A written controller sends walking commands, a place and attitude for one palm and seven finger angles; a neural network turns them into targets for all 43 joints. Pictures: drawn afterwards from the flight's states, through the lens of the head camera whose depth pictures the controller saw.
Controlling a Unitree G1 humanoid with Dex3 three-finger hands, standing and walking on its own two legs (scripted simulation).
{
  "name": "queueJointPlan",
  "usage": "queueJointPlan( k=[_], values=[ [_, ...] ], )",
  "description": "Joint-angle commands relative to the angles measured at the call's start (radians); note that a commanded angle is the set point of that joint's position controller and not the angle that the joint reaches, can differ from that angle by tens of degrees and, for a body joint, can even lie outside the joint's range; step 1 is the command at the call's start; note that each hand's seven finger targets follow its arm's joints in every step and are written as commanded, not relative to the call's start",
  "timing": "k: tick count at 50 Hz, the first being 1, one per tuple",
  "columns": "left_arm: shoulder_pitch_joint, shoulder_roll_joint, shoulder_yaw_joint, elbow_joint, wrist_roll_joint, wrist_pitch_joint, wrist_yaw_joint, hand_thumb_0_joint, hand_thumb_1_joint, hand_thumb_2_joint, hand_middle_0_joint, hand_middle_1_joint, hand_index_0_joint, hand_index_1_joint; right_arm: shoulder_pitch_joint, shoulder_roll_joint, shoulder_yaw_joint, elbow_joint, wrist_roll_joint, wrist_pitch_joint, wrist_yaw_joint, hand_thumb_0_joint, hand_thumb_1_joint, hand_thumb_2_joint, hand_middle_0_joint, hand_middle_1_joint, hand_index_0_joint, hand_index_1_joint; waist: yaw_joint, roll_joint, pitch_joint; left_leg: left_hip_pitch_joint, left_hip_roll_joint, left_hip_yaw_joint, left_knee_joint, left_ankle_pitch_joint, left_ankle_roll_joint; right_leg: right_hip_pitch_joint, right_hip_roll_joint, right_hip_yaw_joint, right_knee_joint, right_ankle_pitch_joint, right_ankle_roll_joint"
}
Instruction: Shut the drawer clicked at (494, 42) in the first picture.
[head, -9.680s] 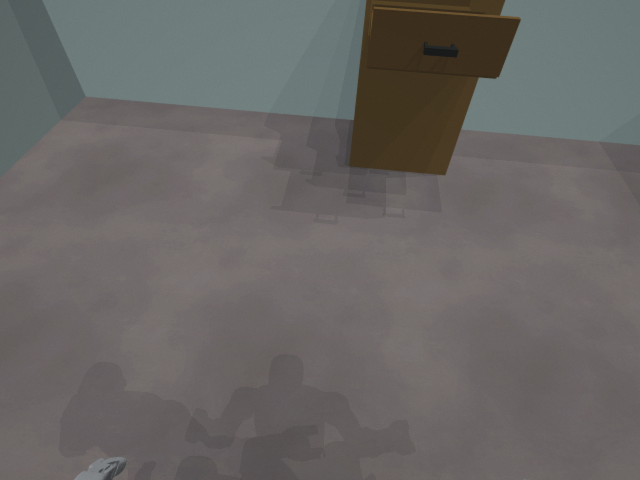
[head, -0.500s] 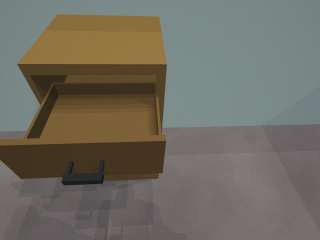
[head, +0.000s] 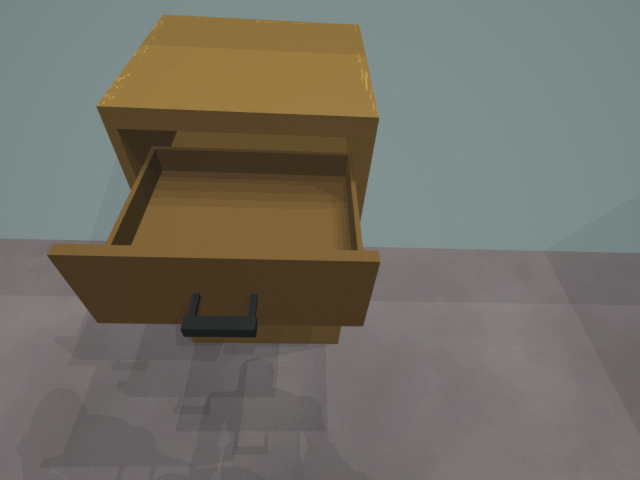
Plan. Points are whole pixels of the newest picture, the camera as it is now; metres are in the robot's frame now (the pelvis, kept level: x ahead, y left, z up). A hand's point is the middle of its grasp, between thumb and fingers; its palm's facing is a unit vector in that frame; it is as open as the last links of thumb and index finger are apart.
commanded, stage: shuffle to correct the standing spot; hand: left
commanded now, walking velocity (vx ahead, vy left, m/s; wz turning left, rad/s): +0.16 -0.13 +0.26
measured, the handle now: (222, 313) +0.35 +0.17 -0.03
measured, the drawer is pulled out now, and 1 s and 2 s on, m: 0.29 0.29 0.29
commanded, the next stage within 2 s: come to a stop and stand still in 0.38 s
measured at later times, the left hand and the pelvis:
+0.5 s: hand out of the picture -0.05 +0.09 -0.18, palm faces +0.09 -0.99 -0.11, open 7.4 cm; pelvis +0.04 -0.04 +0.00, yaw +2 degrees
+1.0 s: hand out of the picture +0.09 +0.15 -0.18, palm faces +0.04 -0.96 -0.28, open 7.3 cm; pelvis +0.07 -0.05 -0.01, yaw +0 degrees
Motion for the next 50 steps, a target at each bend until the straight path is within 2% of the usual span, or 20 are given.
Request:
queueJointPlan(
  k=[1, 5, 10, 14, 17, 21, 22, 24, 26, 28, 30, 31, 32, 33, 34, 38, 42, 44, 47, 50],
  values=[
    [0.171, 0.038, 0.012, 0.014, 0.004, -0.009, -0.004, 0.000, 0.900, 0.900, -0.200, -0.300, -0.200, -0.300, -0.001, -0.155, -0.035, -0.032, 0.006, -0.017, -0.014, 0.000, -0.900, -0.900, 0.200, 0.300, 0.200, 0.300, 0.029, 0.052, 0.065, -0.037, 0.220, -0.325, -0.259, -0.492, -0.011, -0.029, 0.031, -0.048, -0.021, -0.030, -0.007],
    [0.190, 0.029, 0.010, 0.034, 0.002, -0.019, 0.000, 0.000, 0.900, 0.900, -0.200, -0.300, -0.200, -0.300, 0.011, -0.135, -0.035, -0.013, 0.004, -0.019, -0.015, 0.000, -0.900, -0.900, 0.200, 0.300, 0.200, 0.300, 0.018, 0.020, 0.086, -0.066, 0.189, -0.313, -0.198, -0.476, -0.018, -0.011, 0.001, -0.011, -0.106, -0.038, -0.018],
    [0.179, 0.017, 0.001, 0.049, -0.004, -0.036, 0.004, 0.000, 0.900, 0.900, -0.200, -0.300, -0.200, -0.300, 0.038, -0.091, -0.025, 0.013, 0.005, -0.030, -0.018, 0.000, -0.900, -0.900, 0.200, 0.300, 0.200, 0.300, -0.011, -0.011, 0.122, 0.027, 0.163, -0.262, -0.095, -0.347, -0.018, -0.124, -0.042, 0.064, -0.159, -0.075, -0.038],
    [0.190, 0.005, -0.008, 0.056, 0.000, -0.037, -0.001, 0.000, 0.900, 0.900, -0.200, -0.300, -0.200, -0.300, 0.079, -0.114, -0.030, 0.034, 0.006, -0.043, -0.023, 0.000, -0.900, -0.900, 0.200, 0.300, 0.200, 0.300, -0.017, 0.091, 0.102, 0.075, 0.261, -0.384, -0.193, -0.428, 0.032, -0.158, 0.004, -0.007, -0.024, -0.032, -0.018],
    [0.193, -0.001, -0.009, 0.057, 0.006, -0.030, -0.005, 0.000, 0.900, 0.900, -0.200, -0.300, -0.200, -0.300, 0.063, -0.127, -0.033, 0.031, 0.007, -0.047, -0.025, 0.000, -0.900, -0.900, 0.200, 0.300, 0.200, 0.300, -0.004, 0.092, 0.150, 0.031, 0.292, -0.418, -0.214, -0.416, 0.066, -0.174, 0.002, -0.016, 0.025, -0.023, -0.013],
    [0.207, -0.011, -0.005, 0.066, 0.000, -0.038, -0.003, 0.000, 0.900, 0.900, -0.200, -0.300, -0.200, -0.300, 0.043, -0.091, -0.029, 0.022, 0.010, -0.052, -0.026, 0.000, -0.900, -0.900, 0.200, 0.300, 0.200, 0.300, 0.013, 0.027, 0.131, -0.041, 0.236, -0.305, -0.129, -0.313, 0.027, -0.065, -0.017, 0.022, -0.102, 0.044, -0.026],
    [0.212, -0.006, -0.004, 0.067, -0.002, -0.041, -0.001, 0.000, 0.900, 0.900, -0.200, -0.300, -0.200, -0.300, 0.032, -0.083, -0.026, 0.018, 0.009, -0.054, -0.025, 0.000, -0.900, -0.900, 0.200, 0.300, 0.200, 0.300, 0.016, 0.025, 0.125, -0.045, 0.209, -0.271, -0.084, -0.286, 0.011, -0.056, -0.038, 0.057, -0.131, 0.032, -0.036],
    [0.199, 0.009, 0.002, 0.064, -0.005, -0.045, 0.002, 0.000, 0.900, 0.900, -0.200, -0.300, -0.200, -0.300, 0.017, -0.051, -0.022, 0.007, 0.009, -0.057, -0.024, 0.000, -0.900, -0.900, 0.200, 0.300, 0.200, 0.300, 0.013, -0.080, 0.144, -0.096, 0.138, -0.148, 0.064, -0.194, -0.024, -0.021, -0.089, 0.154, -0.204, 0.015, -0.071],
    [0.202, 0.033, 0.010, 0.057, -0.010, -0.053, 0.009, 0.000, 0.900, 0.900, -0.200, -0.300, -0.200, -0.300, 0.000, -0.008, -0.008, 0.001, 0.013, -0.064, -0.024, 0.000, -0.900, -0.900, 0.200, 0.300, 0.200, 0.300, 0.017, -0.180, 0.111, -0.153, 0.074, -0.031, 0.227, -0.119, -0.057, 0.083, -0.183, 0.249, -0.239, 0.311, -0.121],
    [0.179, 0.028, 0.006, 0.049, -0.009, -0.065, 0.016, 0.000, 0.900, 0.900, -0.200, -0.300, -0.200, -0.300, -0.014, 0.001, 0.001, 0.007, 0.008, -0.068, -0.030, 0.000, -0.900, -0.900, 0.200, 0.300, 0.200, 0.300, 0.011, -0.098, 0.097, -0.175, 0.088, -0.023, 0.330, -0.226, -0.079, 0.144, -0.239, 0.236, -0.176, 0.841, -0.138],
    [0.147, 0.029, 0.003, 0.044, -0.009, -0.069, 0.021, 0.000, 0.900, 0.900, -0.200, -0.300, -0.200, -0.300, 0.002, 0.003, 0.011, 0.023, 0.011, -0.063, -0.038, 0.000, -0.900, -0.900, 0.200, 0.300, 0.200, 0.300, -0.002, -0.005, 0.077, -0.128, 0.105, -0.023, 0.282, -0.254, -0.079, 0.177, -0.235, 0.161, -0.090, 1.245, -0.105],
    [0.122, 0.041, 0.003, 0.038, -0.016, -0.071, 0.021, 0.000, 0.900, 0.900, -0.200, -0.300, -0.200, -0.300, 0.033, 0.000, 0.017, 0.034, 0.016, -0.064, -0.042, 0.000, -0.900, -0.900, 0.200, 0.300, 0.200, 0.300, -0.020, 0.010, 0.057, -0.070, 0.094, -0.014, 0.187, -0.170, -0.077, 0.184, -0.208, 0.119, -0.034, 1.388, -0.056],
    [0.089, 0.055, 0.003, 0.027, -0.025, -0.072, 0.022, 0.000, 0.900, 0.900, -0.200, -0.300, -0.200, -0.300, 0.064, -0.016, 0.016, 0.044, 0.019, -0.064, -0.046, 0.000, -0.900, -0.900, 0.200, 0.300, 0.200, 0.300, -0.038, 0.019, 0.055, -0.002, 0.091, -0.017, 0.121, 0.041, -0.067, 0.160, -0.174, 0.087, 0.026, 1.470, -0.007],
    [0.068, 0.071, 0.008, 0.015, -0.035, -0.072, 0.022, 0.000, 0.900, 0.900, -0.200, -0.300, -0.200, -0.300, 0.096, -0.043, 0.011, 0.048, 0.019, -0.065, -0.051, 0.000, -0.900, -0.900, 0.200, 0.300, 0.200, 0.300, -0.046, 0.009, 0.006, 0.082, 0.113, -0.029, 0.118, 0.294, -0.053, 0.139, -0.148, 0.067, 0.075, 1.443, 0.024],
    [0.059, 0.070, 0.012, 0.003, -0.042, -0.067, 0.025, 0.000, 0.900, 0.900, -0.200, -0.300, -0.200, -0.300, 0.104, -0.065, 0.005, 0.044, 0.020, -0.059, -0.060, 0.000, -0.900, -0.900, 0.200, 0.300, 0.200, 0.300, -0.038, -0.002, 0.001, 0.131, 0.142, -0.046, 0.158, 0.434, -0.033, 0.092, -0.138, 0.065, 0.071, 1.332, 0.046],
    [0.031, 0.060, 0.025, -0.017, -0.033, -0.031, 0.030, 0.000, 0.900, 0.900, -0.200, -0.300, -0.200, -0.300, 0.055, -0.083, -0.010, 0.008, 0.024, -0.032, -0.066, 0.000, -0.900, -0.900, 0.200, 0.300, 0.200, 0.300, 0.003, 0.090, 0.109, 0.121, 0.218, -0.133, 0.119, 0.536, -0.014, -0.030, -0.119, 0.086, -0.011, 0.746, 0.029],
    [0.005, 0.073, 0.037, -0.045, -0.026, -0.015, 0.027, 0.000, 0.900, 0.900, -0.200, -0.300, -0.200, -0.300, 0.049, -0.095, -0.027, -0.044, 0.018, -0.025, -0.061, 0.000, -0.900, -0.900, 0.200, 0.300, 0.200, 0.300, 0.014, 0.119, 0.100, 0.120, 0.237, -0.182, 0.117, 0.650, 0.001, -0.024, -0.100, 0.074, -0.010, 0.569, -0.005],
    [0.009, 0.077, 0.040, -0.064, -0.024, -0.016, 0.026, 0.000, 0.900, 0.900, -0.200, -0.300, -0.200, -0.300, 0.055, -0.101, -0.033, -0.069, 0.018, -0.026, -0.060, 0.000, -0.900, -0.900, 0.200, 0.300, 0.200, 0.300, 0.014, 0.072, 0.006, 0.151, 0.235, -0.190, 0.155, 0.653, 0.006, 0.016, -0.106, 0.070, -0.025, 0.613, -0.001],
    [0.001, 0.116, 0.049, -0.090, -0.020, -0.020, 0.026, 0.000, 0.900, 0.900, -0.200, -0.300, -0.200, -0.300, 0.046, -0.103, -0.039, -0.101, 0.019, -0.025, -0.052, 0.000, -0.900, -0.900, 0.200, 0.300, 0.200, 0.300, 0.015, -0.037, -0.091, 0.093, 0.184, -0.151, 0.216, 0.454, -0.030, 0.123, -0.168, 0.107, -0.016, 0.847, -0.036],
    [-0.014, 0.147, 0.046, -0.110, -0.009, -0.017, 0.023, 0.000, 0.900, 0.900, -0.200, -0.300, -0.200, -0.300, -0.007, -0.074, -0.032, -0.127, 0.016, -0.016, -0.038, 0.000, -0.900, -0.900, 0.200, 0.300, 0.200, 0.300, 0.021, -0.133, -0.087, -0.061, 0.086, -0.085, 0.311, -0.070, -0.094, 0.201, -0.269, 0.169, -0.009, 1.108, -0.123]
  ],
)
